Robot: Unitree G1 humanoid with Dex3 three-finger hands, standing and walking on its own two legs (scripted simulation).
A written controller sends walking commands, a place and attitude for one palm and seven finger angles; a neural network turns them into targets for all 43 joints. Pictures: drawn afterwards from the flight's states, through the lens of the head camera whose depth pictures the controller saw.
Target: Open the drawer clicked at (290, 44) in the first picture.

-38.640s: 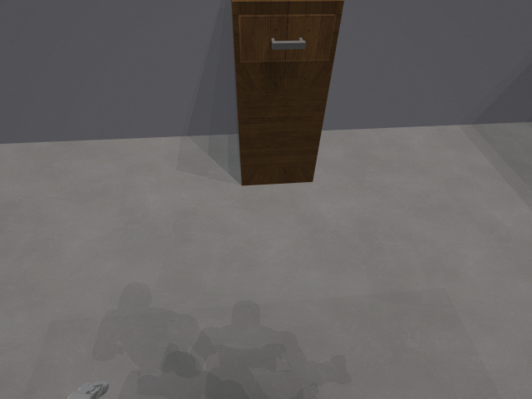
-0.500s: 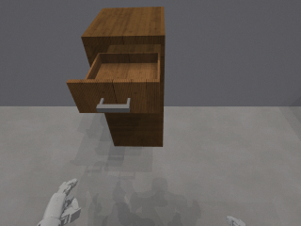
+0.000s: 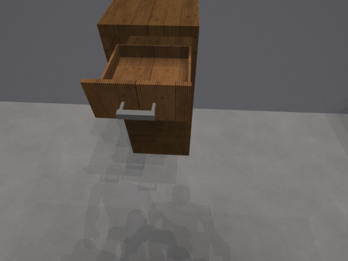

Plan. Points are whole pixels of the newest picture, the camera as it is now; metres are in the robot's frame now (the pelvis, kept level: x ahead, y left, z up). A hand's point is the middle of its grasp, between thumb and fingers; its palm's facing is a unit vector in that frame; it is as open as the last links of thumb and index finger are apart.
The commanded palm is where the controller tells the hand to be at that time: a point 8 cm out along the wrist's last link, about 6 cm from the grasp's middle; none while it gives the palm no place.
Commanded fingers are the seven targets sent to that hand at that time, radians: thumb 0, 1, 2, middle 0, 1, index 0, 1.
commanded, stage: let the arm hang, fingers relaxed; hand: left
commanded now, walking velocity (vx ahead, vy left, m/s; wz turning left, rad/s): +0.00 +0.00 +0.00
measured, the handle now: (137, 110) +0.55 +0.16 -0.01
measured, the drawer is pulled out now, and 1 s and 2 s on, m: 0.30 0.30 0.30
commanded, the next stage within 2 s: look to check the result in 0.42 s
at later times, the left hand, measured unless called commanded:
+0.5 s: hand out of the picture +0.04 +0.19 -0.17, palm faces -0.01 -0.97 -0.23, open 7.4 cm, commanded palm none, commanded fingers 0.00 0.90 0.90 -0.20 -0.30 -0.20 -0.30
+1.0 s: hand out of the picture +0.06 +0.19 -0.17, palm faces +0.00 -0.96 -0.27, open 7.4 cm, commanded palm none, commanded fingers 0.00 0.90 0.90 -0.20 -0.30 -0.20 -0.30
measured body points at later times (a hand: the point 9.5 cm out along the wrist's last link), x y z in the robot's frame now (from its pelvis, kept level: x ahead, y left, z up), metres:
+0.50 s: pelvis +0.00 -0.01 +0.00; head +0.02 -0.01 +0.45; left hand +0.04 +0.24 -0.15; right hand +0.01 -0.25 -0.16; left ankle +0.02 +0.11 -0.74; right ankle +0.02 -0.12 -0.74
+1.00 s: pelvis +0.01 -0.02 +0.00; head +0.04 -0.03 +0.45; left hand +0.06 +0.24 -0.14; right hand +0.05 -0.27 -0.15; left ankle +0.02 +0.11 -0.74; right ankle +0.02 -0.12 -0.74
